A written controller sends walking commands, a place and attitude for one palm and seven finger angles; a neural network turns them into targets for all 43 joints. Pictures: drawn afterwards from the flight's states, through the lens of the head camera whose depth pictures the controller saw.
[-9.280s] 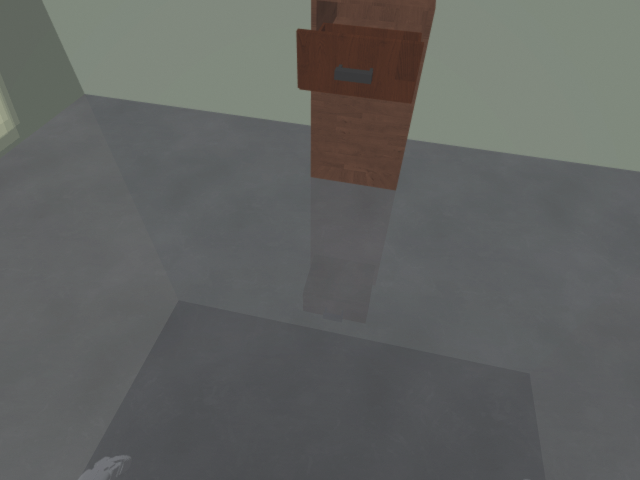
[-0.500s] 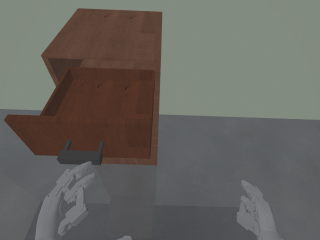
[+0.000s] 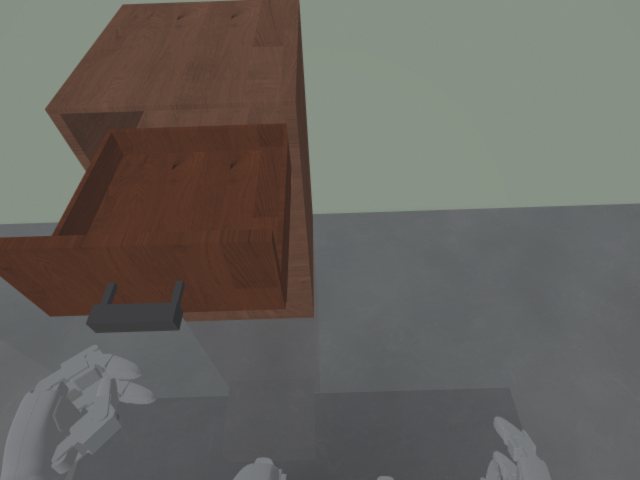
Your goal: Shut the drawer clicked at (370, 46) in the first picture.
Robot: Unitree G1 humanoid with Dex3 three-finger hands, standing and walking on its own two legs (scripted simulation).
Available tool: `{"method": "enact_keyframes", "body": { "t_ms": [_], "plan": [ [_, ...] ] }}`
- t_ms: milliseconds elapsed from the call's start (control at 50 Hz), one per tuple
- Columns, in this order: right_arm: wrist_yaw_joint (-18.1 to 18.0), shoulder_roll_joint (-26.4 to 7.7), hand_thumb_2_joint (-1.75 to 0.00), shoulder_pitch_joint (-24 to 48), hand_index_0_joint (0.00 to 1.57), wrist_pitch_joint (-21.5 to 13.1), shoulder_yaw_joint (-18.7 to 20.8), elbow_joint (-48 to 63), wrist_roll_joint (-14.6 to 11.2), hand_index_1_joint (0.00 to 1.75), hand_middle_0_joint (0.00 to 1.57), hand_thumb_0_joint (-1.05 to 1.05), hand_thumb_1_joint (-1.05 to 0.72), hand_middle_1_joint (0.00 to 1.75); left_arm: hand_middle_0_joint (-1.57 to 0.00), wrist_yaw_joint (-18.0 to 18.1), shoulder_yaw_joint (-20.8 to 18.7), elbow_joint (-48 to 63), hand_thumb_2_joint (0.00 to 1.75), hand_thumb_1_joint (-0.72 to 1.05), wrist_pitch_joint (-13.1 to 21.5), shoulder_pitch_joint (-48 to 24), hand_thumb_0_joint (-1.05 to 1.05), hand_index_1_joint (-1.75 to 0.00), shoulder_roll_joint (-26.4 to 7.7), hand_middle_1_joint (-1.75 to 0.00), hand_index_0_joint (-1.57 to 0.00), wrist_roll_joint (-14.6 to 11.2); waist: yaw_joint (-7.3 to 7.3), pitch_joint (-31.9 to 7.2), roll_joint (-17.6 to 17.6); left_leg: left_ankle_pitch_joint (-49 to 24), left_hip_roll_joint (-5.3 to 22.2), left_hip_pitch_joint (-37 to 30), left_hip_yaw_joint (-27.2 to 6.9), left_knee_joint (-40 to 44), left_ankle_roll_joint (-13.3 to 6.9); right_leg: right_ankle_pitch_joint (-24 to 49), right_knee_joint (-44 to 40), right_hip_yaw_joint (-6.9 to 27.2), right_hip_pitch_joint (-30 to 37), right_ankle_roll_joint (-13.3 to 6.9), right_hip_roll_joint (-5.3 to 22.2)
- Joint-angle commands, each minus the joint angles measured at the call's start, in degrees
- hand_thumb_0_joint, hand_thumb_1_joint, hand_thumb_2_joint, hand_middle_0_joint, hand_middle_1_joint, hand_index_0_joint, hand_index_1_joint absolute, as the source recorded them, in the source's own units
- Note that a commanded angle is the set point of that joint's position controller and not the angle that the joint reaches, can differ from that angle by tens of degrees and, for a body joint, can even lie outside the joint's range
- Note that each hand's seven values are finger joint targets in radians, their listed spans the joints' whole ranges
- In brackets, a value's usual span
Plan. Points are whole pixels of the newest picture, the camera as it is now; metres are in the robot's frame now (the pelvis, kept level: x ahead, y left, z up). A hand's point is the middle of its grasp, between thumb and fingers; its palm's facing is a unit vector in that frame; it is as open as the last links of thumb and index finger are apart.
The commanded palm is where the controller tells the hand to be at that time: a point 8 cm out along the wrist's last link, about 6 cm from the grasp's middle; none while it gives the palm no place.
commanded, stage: raise the hand and make a fist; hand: left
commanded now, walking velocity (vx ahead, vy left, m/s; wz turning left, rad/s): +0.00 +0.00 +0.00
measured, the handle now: (140, 302) +0.35 +0.27 +0.00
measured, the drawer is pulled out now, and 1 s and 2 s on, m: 0.30 0.30 0.30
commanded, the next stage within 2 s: bring the fist close to the handle in 1.06 s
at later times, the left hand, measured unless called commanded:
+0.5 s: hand (87, 426) +0.17 +0.23 +0.09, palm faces +0.04 -1.00 -0.01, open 3.2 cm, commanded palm +0.13 +0.28 +0.09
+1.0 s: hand (98, 421) +0.17 +0.21 +0.10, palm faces +0.08 -0.99 -0.08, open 3.3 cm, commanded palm +0.13 +0.27 +0.10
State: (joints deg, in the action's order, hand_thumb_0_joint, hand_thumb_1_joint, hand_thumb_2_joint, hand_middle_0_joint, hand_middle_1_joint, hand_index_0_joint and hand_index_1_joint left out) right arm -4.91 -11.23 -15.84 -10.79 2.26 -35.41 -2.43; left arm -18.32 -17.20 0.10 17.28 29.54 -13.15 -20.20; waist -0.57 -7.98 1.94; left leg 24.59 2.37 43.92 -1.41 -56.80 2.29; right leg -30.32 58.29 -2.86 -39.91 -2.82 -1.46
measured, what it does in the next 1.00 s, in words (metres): stands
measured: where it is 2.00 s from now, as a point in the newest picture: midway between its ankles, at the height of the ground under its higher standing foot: outside the picture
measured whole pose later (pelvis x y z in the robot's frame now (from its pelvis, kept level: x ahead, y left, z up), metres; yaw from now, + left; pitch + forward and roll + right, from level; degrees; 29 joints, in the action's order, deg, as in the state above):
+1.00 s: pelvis +0.01 +0.04 +0.01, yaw +1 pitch +9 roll -2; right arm -2.3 -12.0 -17.4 -8.6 -0.5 -27.0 -2.1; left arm -5.0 -4.3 23.8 14.5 41.3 -12.7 -12.3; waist -0.1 -8.9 2.7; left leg 26.1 1.0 40.7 -1.7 -57.5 -0.5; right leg -29.6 54.7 -3.0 -34.3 0.1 -0.2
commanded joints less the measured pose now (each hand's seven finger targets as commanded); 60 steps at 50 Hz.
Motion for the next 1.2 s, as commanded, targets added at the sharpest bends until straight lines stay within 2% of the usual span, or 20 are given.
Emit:
{"method": "enact_keyframes", "body": {
  "t_ms": [0,60,140,200,280,360,440,560,620,660,700,740,780,840,900,920,1020,1080,1140,1180],
  "plan": [
    [0.6,-5.9,-0.9,8.3,0.2,-4.6,2.9,9.5,0.5,0.3,0.2,0.0,-0.9,0.3,-1.06,1.5,-4.3,12.3,0.9,0.9,11.5,6.5,0.0,-1.23,-6.8,-1.23,-1.06,0.4,1.76,-5.8,-5.6,-13.6,-2.7,-2.2,-0.4,2.6,-3.7,27.2,-11.1,7.2,8.2,6.1,3.5],
    [0.4,-7.3,-0.9,7.2,0.2,-6.4,3.1,9.4,0.0,0.3,0.2,0.0,-0.9,0.3,-1.12,-2.2,-0.8,11.3,0.9,0.9,14.2,6.5,0.0,-1.3,-5.2,-1.3,-1.12,-0.4,-0.1,-6.8,-4.5,-11.4,-2.8,-3.6,-0.4,2.1,-3.9,21.7,-12.0,6.7,5.3,5.7,3.4],
    [-0.1,-9.0,-0.9,6.4,0.2,-8.7,2.8,10.2,-0.4,0.3,0.2,0.0,-0.9,0.3,-1.2,-4.2,1.8,17.1,0.9,0.9,14.0,3.3,0.0,-1.38,-5.5,-1.38,-1.2,-1.5,-0.46,-9.3,-1.5,-10.6,-2.5,-8.1,-0.9,3.8,-4.7,13.4,-12.1,3.6,2.8,3.2,1.6],
    [0.1,-8.9,-0.9,6.5,0.2,-9.2,2.3,10.8,0.2,0.3,0.2,0.0,-0.9,0.3,-1.26,-0.7,2.3,23.2,0.9,0.9,12.8,2.8,0.0,-1.45,-6.7,-1.45,-1.26,0.5,0.84,-11.2,2.9,-12.2,-2.3,-12.1,-1.6,6.1,-4.8,12.8,-10.0,0.1,2.3,1.8,0.5],
    [1.4,-7.8,-0.9,7.2,0.2,-7.5,1.6,13.1,0.3,0.3,0.2,0.0,-0.9,0.3,-1.34,5.2,5.7,27.2,0.9,0.9,9.0,7.5,0.0,-1.53,-3.5,-1.53,-1.34,3.6,1.89,-9.0,5.3,-12.9,-1.4,-14.6,-3.1,9.4,-3.8,11.6,-8.6,-3.2,1.5,1.3,0.1],
    [2.5,-7.6,-0.9,8.0,0.2,-4.3,1.0,15.9,0.1,0.3,0.2,0.0,-0.9,0.3,-1.4,8.6,9.7,27.3,0.9,0.9,2.5,11.2,0.0,-1.6,-0.6,-1.6,-1.4,6.2,1.56,-5.1,3.1,-9.7,-0.7,-13.7,-4.1,11.6,-3.3,10.1,-9.4,-4.3,1.7,1.6,-0.1],
    [2.9,-7.6,-0.9,7.9,0.2,-2.1,0.0,18.6,0.3,0.3,0.2,0.0,-0.9,0.3,-1.4,10.0,12.4,31.0,0.9,0.9,-1.5,11.2,0.0,-1.6,-0.5,-1.6,-1.4,8.2,1.29,-2.9,2.1,-7.7,-0.5,-13.0,-4.9,12.7,-3.2,9.2,-9.6,-4.6,1.9,1.6,-0.1],
    [3.2,-7.3,-0.9,5.9,0.2,-1.8,-0.8,20.2,0.9,0.3,0.2,0.0,-0.9,0.3,-1.4,12.4,14.0,40.4,0.9,0.9,1.3,9.6,0.0,-1.6,-0.9,-1.6,-1.4,8.8,1.13,-5.7,3.6,-7.8,-0.2,-15.3,-5.8,12.3,-2.5,7.8,-8.7,-4.2,0.9,1.3,-0.5],
    [3.5,-7.4,-0.9,5.6,0.2,-1.9,-1.0,20.5,0.8,0.3,0.2,0.0,-0.9,0.3,-1.4,12.9,15.2,40.9,0.9,0.9,1.9,10.5,0.0,-1.6,-0.3,-1.6,-1.4,9.3,0.81,-5.2,4.0,-5.1,-0.2,-14.7,-6.1,12.4,-2.5,6.5,-8.5,-4.2,0.3,1.4,-0.5],
    [3.5,-7.7,-0.9,5.7,0.2,-1.6,-1.1,20.4,0.6,0.3,0.2,0.0,-0.9,0.3,-1.4,12.7,16.4,38.6,0.9,0.9,1.2,9.8,0.0,-1.6,0.7,-1.6,-1.4,9.5,0.05,-2.7,3.1,-1.8,-0.3,-13.1,-6.4,12.8,-2.7,5.3,-8.9,-4.2,-0.3,1.5,-0.5],
    [3.1,-8.1,-0.9,6.1,0.2,-1.1,-0.9,19.8,0.4,0.3,0.2,0.0,-0.9,0.3,-1.4,12.8,14.3,34.5,0.9,0.9,-0.4,10.7,0.0,-1.6,-0.9,-1.6,-1.4,10.1,0.25,-1.2,1.6,0.8,-0.6,-11.2,-6.4,13.0,-2.9,4.5,-9.7,-3.9,0.2,1.5,-0.6],
    [2.9,-7.9,-0.9,5.8,0.2,-0.8,-0.8,20.6,0.2,0.3,0.2,0.0,-0.9,0.3,-1.4,12.5,14.7,34.3,0.9,0.9,-1.5,11.1,0.0,-1.6,-0.3,-1.6,-1.4,9.9,0.44,-2.6,0.4,0.8,-0.9,-11.0,-5.8,13.1,-3.1,4.7,-9.9,-4.0,1.3,1.5,-0.4],
    [2.6,-7.9,-0.9,6.1,0.2,-0.6,-0.8,20.7,0.0,0.3,0.2,0.0,-0.9,0.3,-1.4,12.3,13.4,35.1,0.9,0.9,-2.1,11.1,0.0,-1.6,-1.3,-1.6,-1.4,9.4,0.99,-3.4,1.4,-0.6,-1.1,-11.4,-4.9,13.0,-3.1,5.1,-10.4,-3.8,2.5,1.5,-0.3],
    [2.3,-7.1,-0.9,5.7,0.2,-1.0,-0.6,20.7,0.0,0.3,0.2,0.0,-0.9,0.3,-1.4,13.5,10.6,38.1,0.9,0.9,-1.2,12.2,0.0,-1.6,-3.2,-1.6,-1.4,8.6,2.11,-6.4,1.8,-4.9,-1.3,-12.5,-3.5,12.1,-3.3,7.0,-10.7,-3.6,4.5,1.2,-0.4],
    [2.3,-6.8,-0.9,6.1,0.2,-1.3,-0.2,19.1,0.1,0.3,0.2,0.0,-0.9,0.3,-1.4,14.2,7.5,37.5,0.9,0.9,1.0,13.5,0.0,-1.6,-4.5,-1.6,-1.4,7.5,2.41,-5.6,1.0,-8.3,-1.4,-12.0,-2.3,10.9,-3.4,9.2,-11.3,-3.4,5.3,1.2,-0.7],
    [2.4,-6.7,-0.9,6.0,0.2,-1.5,-0.3,19.2,0.1,0.3,0.2,0.0,-0.9,0.3,-1.4,13.8,9.3,37.3,0.9,0.9,1.6,14.3,0.0,-1.6,-2.5,-1.6,-1.4,7.0,2.0,-4.5,1.7,-8.5,-1.6,-11.8,-1.9,10.5,-3.5,9.6,-11.3,-3.4,4.8,1.3,-0.7],
    [2.4,-7.4,-0.9,6.1,0.2,-2.0,0.3,17.4,-0.1,0.3,0.2,0.0,-0.9,0.3,-1.4,10.9,8.7,31.4,0.9,0.9,2.6,14.2,0.0,-1.6,-2.5,-1.6,-1.4,6.0,0.6,-1.8,-0.2,-7.9,-2.3,-9.8,-0.7,8.8,-4.0,11.0,-13.1,-1.9,4.5,1.9,-0.2],
    [2.0,-7.6,-0.9,6.1,0.2,-2.5,0.6,17.2,-0.4,0.3,0.2,0.0,-0.9,0.3,-1.4,8.5,7.1,30.4,0.9,0.9,2.6,14.8,0.0,-1.6,-4.0,-1.6,-1.4,5.0,0.81,-3.9,-1.7,-10.0,-2.6,-10.2,-0.2,8.1,-4.3,14.4,-13.8,-0.7,6.5,2.3,0.3],
    [1.1,-7.2,-0.9,5.9,0.2,-2.7,0.8,16.2,-0.5,0.3,0.2,0.0,-0.9,0.3,-1.4,7.5,2.8,30.9,0.9,0.9,3.4,11.3,0.0,-1.6,-7.6,-1.6,-1.4,4.0,0.82,-5.2,-2.2,-10.6,-2.9,-10.1,-0.1,7.3,-4.3,15.8,-15.0,1.4,7.8,2.8,0.9],
    [0.6,-7.0,-0.9,6.0,0.2,-2.7,0.8,14.9,-0.4,0.3,0.2,0.0,-0.9,0.3,-1.4,6.7,1.4,27.4,0.9,0.9,4.8,10.1,0.0,-1.6,-7.1,-1.6,-1.4,3.1,0.38,-4.0,-5.2,-10.6,-2.9,-8.8,-0.1,6.3,-4.2,17.7,-15.5,2.6,8.0,3.5,1.4]
  ]
}}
